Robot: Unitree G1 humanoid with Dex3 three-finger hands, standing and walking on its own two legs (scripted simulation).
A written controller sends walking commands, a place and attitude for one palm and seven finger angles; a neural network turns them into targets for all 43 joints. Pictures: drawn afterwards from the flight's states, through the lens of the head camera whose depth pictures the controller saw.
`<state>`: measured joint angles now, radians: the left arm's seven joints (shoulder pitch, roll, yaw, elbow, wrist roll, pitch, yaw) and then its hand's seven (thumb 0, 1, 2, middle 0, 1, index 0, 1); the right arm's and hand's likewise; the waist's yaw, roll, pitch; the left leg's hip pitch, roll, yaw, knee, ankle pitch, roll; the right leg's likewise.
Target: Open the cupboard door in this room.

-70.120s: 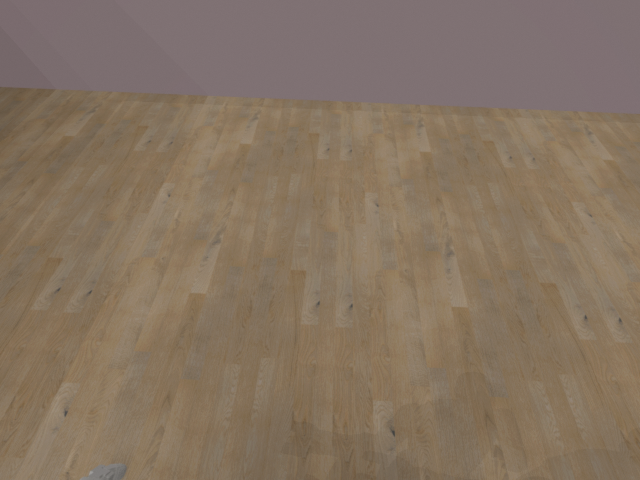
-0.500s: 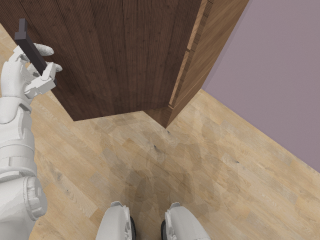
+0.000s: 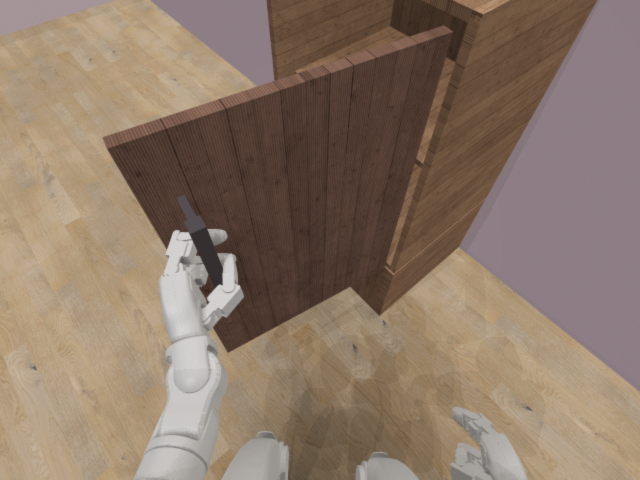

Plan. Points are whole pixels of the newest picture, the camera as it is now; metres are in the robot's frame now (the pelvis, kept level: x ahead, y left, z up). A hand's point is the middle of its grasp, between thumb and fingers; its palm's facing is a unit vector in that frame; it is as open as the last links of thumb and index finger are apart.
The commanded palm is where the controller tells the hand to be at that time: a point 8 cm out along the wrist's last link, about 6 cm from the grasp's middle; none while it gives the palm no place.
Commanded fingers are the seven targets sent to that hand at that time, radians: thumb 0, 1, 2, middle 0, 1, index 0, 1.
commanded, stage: open thumb and fingers to let go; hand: left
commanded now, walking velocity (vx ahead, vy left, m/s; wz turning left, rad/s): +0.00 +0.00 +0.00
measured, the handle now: (205, 250) +0.39 +0.17 +0.04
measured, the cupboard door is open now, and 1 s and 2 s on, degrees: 80 81 83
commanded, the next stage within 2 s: slide the hand sideways off the handle in 0.92 s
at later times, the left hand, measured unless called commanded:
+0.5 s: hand (240, 283) +0.35 +0.12 +0.03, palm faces +0.36 -0.93 +0.00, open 10.2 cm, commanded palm +0.30 +0.17 +0.03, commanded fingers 0.00 -0.50 0.30 -0.30 -1.20 -0.30 -1.20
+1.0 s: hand (236, 285) +0.35 +0.12 +0.03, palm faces +0.30 -0.95 +0.01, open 14.3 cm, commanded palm +0.31 +0.16 +0.03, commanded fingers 0.00 -0.50 0.30 -0.15 -0.30 -0.15 -0.30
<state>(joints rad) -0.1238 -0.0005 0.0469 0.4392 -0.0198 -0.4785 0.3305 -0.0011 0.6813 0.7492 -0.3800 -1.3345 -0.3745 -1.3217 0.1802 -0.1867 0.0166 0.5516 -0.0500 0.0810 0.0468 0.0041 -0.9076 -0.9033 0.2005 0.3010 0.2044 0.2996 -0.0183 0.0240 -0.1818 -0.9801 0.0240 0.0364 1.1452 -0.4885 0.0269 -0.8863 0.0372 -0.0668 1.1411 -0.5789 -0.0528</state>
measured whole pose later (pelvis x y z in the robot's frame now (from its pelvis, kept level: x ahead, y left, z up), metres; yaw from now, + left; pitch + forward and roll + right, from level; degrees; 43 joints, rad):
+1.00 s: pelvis -0.02 +0.01 +0.00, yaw +1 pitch +19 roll -2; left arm -0.25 0.01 0.00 0.60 0.00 -0.55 0.38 -0.01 -0.50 0.31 -0.44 -0.75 -0.42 -0.73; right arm 0.19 -0.19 0.00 0.63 -0.07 0.03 0.03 0.01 -0.91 -0.90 0.20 0.30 0.20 0.30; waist -0.02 0.04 -0.17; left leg -1.03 0.01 0.02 1.16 -0.46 0.03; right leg -0.92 0.03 -0.09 1.15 -0.56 -0.05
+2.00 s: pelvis -0.01 +0.01 -0.01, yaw +0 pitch +18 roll -2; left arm 0.09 0.24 0.12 0.27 -0.24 -0.45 -0.28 -0.01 -0.50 0.31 -0.19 -0.32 -0.19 -0.32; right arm 0.20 -0.24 0.02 0.53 0.01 -0.02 -0.02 0.01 -0.91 -0.90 0.20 0.30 0.21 0.30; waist -0.01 0.03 -0.17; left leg -1.02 0.02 0.01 1.21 -0.50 0.03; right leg -0.91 0.04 -0.09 1.19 -0.58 -0.05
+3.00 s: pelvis +0.01 +0.03 +0.06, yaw +1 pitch +6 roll -2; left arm 0.45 0.32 0.16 -0.21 -0.11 -0.07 0.04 -0.01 -0.29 0.40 -0.16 -0.30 -0.16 -0.30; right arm 0.25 -0.24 0.06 0.50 0.03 -0.08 -0.11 0.01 -0.90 -0.90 0.20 0.30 0.21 0.30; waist 0.02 0.06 -0.12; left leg -0.55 -0.01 0.03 0.82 -0.38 0.06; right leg -0.43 0.03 -0.06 0.75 -0.43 -0.01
